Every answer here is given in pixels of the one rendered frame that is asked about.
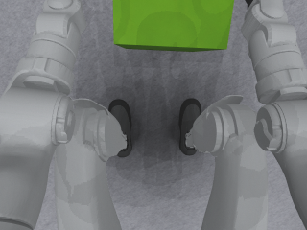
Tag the right robot forearm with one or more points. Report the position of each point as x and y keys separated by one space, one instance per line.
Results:
x=276 y=59

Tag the robot right shin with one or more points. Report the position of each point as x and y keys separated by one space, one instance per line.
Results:
x=194 y=137

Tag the left robot forearm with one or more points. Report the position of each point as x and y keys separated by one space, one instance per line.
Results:
x=53 y=49

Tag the robot left thigh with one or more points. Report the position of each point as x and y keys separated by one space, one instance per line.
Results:
x=82 y=196

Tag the left robot upper arm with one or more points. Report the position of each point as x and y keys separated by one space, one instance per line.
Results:
x=33 y=122

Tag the carton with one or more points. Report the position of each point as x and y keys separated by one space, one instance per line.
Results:
x=172 y=25

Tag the right robot upper arm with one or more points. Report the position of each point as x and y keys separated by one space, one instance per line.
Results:
x=281 y=128

